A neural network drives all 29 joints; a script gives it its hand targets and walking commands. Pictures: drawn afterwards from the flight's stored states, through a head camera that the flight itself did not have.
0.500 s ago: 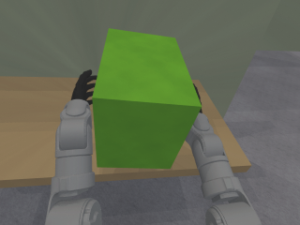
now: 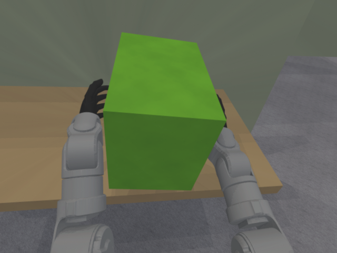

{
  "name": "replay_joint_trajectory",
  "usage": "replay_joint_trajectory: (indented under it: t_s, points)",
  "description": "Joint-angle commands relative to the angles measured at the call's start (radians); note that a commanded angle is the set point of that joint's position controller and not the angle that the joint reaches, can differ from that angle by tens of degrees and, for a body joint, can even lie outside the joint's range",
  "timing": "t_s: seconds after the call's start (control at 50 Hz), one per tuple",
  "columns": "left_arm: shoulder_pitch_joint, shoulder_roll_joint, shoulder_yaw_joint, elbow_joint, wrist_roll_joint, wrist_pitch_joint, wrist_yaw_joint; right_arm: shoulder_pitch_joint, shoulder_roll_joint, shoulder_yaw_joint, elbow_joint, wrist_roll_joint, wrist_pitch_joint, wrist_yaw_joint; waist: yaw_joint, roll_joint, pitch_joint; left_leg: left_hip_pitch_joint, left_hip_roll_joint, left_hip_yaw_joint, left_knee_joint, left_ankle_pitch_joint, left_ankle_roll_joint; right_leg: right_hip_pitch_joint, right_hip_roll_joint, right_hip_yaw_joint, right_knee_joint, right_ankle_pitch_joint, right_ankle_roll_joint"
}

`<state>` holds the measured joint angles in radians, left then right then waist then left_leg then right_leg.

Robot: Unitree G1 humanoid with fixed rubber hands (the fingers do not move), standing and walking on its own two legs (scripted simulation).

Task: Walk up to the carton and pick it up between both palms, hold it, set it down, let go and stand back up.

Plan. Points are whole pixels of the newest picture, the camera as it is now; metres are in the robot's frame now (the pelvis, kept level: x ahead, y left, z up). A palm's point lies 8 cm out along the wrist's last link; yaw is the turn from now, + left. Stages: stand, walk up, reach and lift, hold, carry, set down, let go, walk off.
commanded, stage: hold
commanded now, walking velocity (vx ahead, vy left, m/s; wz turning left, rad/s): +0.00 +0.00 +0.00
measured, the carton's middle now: (156, 110) +0.40 +0.01 +0.19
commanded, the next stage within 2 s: none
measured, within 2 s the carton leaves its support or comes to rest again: neither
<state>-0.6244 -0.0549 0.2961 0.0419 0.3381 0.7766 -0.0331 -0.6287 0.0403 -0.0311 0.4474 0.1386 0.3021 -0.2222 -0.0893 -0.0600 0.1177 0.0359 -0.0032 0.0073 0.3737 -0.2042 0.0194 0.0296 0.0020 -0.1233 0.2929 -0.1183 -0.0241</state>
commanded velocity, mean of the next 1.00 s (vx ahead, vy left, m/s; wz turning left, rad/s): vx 0.00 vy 0.00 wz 0.00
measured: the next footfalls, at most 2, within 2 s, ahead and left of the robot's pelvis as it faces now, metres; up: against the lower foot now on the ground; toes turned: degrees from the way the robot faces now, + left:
none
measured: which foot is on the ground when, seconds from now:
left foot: down 0.00-1.00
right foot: down 0.00-1.00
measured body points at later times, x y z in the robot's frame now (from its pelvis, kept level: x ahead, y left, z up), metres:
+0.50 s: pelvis +0.00 +0.00 +0.00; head -0.04 +0.02 +0.45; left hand +0.38 +0.15 +0.20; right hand +0.37 -0.13 +0.18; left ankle +0.02 +0.10 -0.75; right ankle +0.05 -0.10 -0.75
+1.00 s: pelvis +0.00 -0.01 +0.00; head -0.04 +0.01 +0.45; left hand +0.38 +0.15 +0.20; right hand +0.38 -0.13 +0.19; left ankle +0.02 +0.10 -0.75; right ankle +0.05 -0.10 -0.75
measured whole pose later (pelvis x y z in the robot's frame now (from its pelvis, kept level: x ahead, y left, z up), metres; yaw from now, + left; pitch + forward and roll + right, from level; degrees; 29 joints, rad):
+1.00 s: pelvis +0.00 -0.01 +0.00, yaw +0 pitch -11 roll -1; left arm -0.61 -0.04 0.30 0.05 0.32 0.78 -0.03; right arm -0.65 0.03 -0.02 0.44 0.16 0.34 -0.24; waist -0.08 -0.05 0.10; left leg 0.03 0.01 0.00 0.38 -0.21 0.01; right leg 0.03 0.01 -0.13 0.30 -0.13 -0.03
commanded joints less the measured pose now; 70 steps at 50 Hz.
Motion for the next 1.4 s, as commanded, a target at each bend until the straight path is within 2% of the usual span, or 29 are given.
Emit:
replay_joint_trajectory:
  t_s: [0.0, 0.18, 0.34, 0.36, 0.38, 0.4, 0.42, 0.56, 0.82, 1.1, 1.38]
  points:
    - [-0.654, -0.504, -0.499, -0.085, -0.143, -0.056, -0.131, -0.841, 0.499, 0.367, -0.329, 0.064, -0.075, 0.103, -0.016, 0.093, -0.441, -0.051, -0.017, 0.008, -0.07, 0.226, -0.024, 0.216, 0.026, 0.028, -0.003, 0.128, 0.047]
    - [-0.66, -0.503, -0.49, -0.081, -0.141, -0.054, -0.13, -0.853, 0.506, 0.365, -0.326, 0.063, -0.077, 0.106, -0.007, 0.088, -0.445, -0.06, -0.019, 0.012, -0.075, 0.208, -0.018, 0.215, 0.025, 0.029, -0.005, 0.116, 0.048]
    - [-0.657, -0.503, -0.498, -0.088, -0.144, -0.055, -0.132, -0.844, 0.502, 0.365, -0.329, 0.061, -0.077, 0.103, -0.017, 0.094, -0.449, -0.05, -0.019, 0.01, -0.069, 0.226, -0.023, 0.221, 0.025, 0.029, -0.003, 0.136, 0.048]
    - [-0.661, -0.5, -0.493, -0.086, -0.141, -0.055, -0.133, -0.845, 0.504, 0.363, -0.325, 0.061, -0.076, 0.104, -0.015, 0.092, -0.448, -0.054, -0.019, 0.01, -0.071, 0.225, -0.021, 0.219, 0.025, 0.028, -0.003, 0.133, 0.049]
    - [-0.65, -0.515, -0.511, -0.067, -0.137, -0.048, -0.117, -0.899, 0.482, 0.366, -0.322, 0.084, -0.076, 0.11, 0.022, 0.149, -0.459, -0.025, -0.001, 0.006, -0.063, 0.263, -0.043, 0.163, 0.044, 0.016, -0.007, 0.058, 0.03]
    - [-0.665, -0.534, -0.524, -0.069, -0.137, -0.045, -0.11, -0.889, 0.487, 0.363, -0.32, 0.08, -0.078, 0.112, 0.002, 0.131, -0.449, -0.016, -0.003, 0.014, -0.058, 0.276, -0.047, 0.147, 0.049, 0.013, -0.014, 0.029, 0.032]
    - [-0.656, -0.528, -0.516, -0.065, -0.137, -0.047, -0.107, -0.89, 0.488, 0.361, -0.315, 0.076, -0.079, 0.114, 0.012, 0.128, -0.448, -0.017, 0.0, 0.011, -0.058, 0.28, -0.042, 0.149, 0.05, 0.011, -0.014, 0.024, 0.03]
    - [-0.675, -0.531, -0.521, -0.066, -0.158, -0.054, -0.111, -0.889, 0.518, 0.362, -0.312, 0.075, -0.065, 0.104, -0.005, 0.103, -0.468, -0.032, -0.016, 0.016, -0.056, 0.241, -0.033, 0.173, 0.037, 0.027, -0.014, 0.083, 0.045]
    - [-0.668, -0.502, -0.504, -0.085, -0.156, -0.055, -0.132, -0.87, 0.542, 0.398, -0.333, 0.097, -0.04, 0.08, -0.001, 0.093, -0.466, -0.061, -0.033, 0.013, -0.056, 0.233, -0.029, 0.226, 0.025, 0.033, 0.0, 0.183, 0.067]
    - [-0.678, -0.506, -0.513, -0.09, -0.164, -0.054, -0.133, -0.867, 0.542, 0.392, -0.336, 0.093, -0.032, 0.08, -0.003, 0.098, -0.455, -0.066, -0.029, 0.014, -0.064, 0.209, -0.03, 0.205, 0.026, 0.032, -0.004, 0.139, 0.062]
    - [-0.678, -0.517, -0.518, -0.09, -0.163, -0.053, -0.127, -0.87, 0.531, 0.387, -0.33, 0.095, -0.038, 0.086, -0.004, 0.108, -0.464, -0.048, -0.024, 0.011, -0.057, 0.241, -0.037, 0.192, 0.034, 0.028, -0.006, 0.12, 0.055]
